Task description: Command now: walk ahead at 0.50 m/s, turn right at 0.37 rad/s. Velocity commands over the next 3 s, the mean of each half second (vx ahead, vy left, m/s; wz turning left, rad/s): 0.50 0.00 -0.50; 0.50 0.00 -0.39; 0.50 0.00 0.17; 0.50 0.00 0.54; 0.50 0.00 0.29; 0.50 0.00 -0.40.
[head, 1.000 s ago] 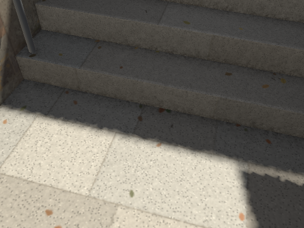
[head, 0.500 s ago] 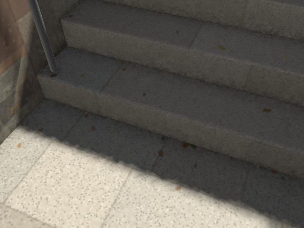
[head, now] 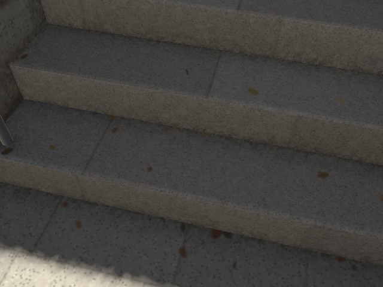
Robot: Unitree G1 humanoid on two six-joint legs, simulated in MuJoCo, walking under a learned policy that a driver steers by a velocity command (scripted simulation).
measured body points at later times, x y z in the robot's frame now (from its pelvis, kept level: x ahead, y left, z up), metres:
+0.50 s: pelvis +0.27 -0.09 +0.00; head +0.31 -0.11 +0.45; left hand +0.43 +0.16 -0.11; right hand +0.38 -0.39 -0.10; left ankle +0.35 +0.08 -0.66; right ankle +0.27 -0.15 -0.75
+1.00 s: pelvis +0.52 -0.14 +0.00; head +0.55 -0.13 +0.44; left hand +0.77 -0.04 -0.11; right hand +0.36 -0.35 -0.13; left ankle +0.55 -0.04 -0.75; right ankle +0.47 -0.27 -0.51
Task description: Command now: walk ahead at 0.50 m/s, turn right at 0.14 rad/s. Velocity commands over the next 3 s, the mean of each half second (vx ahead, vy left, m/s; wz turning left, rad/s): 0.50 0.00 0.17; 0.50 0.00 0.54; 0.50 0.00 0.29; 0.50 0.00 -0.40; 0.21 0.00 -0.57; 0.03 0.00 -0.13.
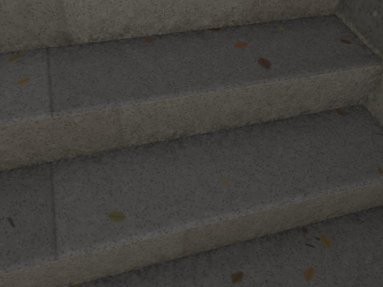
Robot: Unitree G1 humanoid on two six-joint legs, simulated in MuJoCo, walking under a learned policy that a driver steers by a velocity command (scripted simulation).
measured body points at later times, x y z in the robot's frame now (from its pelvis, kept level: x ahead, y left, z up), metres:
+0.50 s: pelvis +0.29 -0.08 +0.15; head +0.26 -0.10 +0.60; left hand +0.29 +0.18 +0.02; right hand +0.48 -0.30 +0.05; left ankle +0.26 +0.06 -0.31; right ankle +0.32 -0.19 -0.56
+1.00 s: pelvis +0.55 +0.03 +0.29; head +0.54 +0.02 +0.74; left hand +0.57 +0.32 +0.19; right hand +0.75 -0.16 +0.17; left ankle +0.60 +0.09 -0.38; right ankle +0.50 -0.16 -0.19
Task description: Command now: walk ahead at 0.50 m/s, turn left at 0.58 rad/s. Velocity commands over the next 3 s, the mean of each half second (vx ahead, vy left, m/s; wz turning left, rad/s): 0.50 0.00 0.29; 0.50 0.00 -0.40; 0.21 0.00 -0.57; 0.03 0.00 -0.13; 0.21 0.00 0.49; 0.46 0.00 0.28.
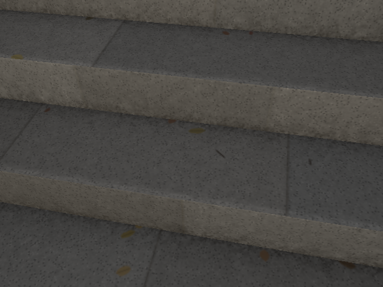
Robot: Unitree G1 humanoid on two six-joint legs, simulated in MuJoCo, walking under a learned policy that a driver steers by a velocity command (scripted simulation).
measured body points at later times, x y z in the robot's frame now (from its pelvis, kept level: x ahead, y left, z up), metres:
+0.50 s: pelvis +0.32 -0.03 +0.17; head +0.30 -0.01 +0.62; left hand +0.41 +0.23 +0.05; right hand +0.38 -0.25 +0.03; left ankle +0.16 +0.07 -0.40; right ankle +0.40 -0.08 -0.49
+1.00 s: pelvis +0.61 +0.06 +0.29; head +0.63 +0.04 +0.74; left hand +0.50 +0.26 +0.16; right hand +0.89 -0.09 +0.27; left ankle +0.74 +0.17 -0.31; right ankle +0.43 -0.07 -0.41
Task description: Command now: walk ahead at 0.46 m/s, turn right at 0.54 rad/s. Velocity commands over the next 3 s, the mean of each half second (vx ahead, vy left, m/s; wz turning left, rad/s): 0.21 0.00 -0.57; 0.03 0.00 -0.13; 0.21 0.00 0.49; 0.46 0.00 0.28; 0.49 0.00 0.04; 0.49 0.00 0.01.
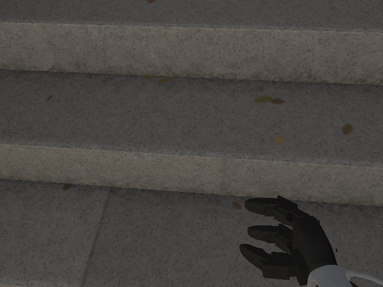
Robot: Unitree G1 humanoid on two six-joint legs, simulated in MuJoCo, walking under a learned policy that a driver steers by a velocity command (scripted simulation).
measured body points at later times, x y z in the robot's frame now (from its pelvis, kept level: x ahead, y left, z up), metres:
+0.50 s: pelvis +0.22 -0.04 +0.13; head +0.26 -0.06 +0.58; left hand +0.51 +0.02 +0.07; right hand +0.14 -0.27 -0.02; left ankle +0.12 +0.13 -0.60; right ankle +0.36 -0.20 -0.42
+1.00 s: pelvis +0.35 -0.11 +0.30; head +0.33 -0.12 +0.75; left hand +0.56 +0.04 +0.21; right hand +0.40 -0.36 +0.17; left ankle +0.41 +0.03 -0.25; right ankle +0.37 -0.20 -0.42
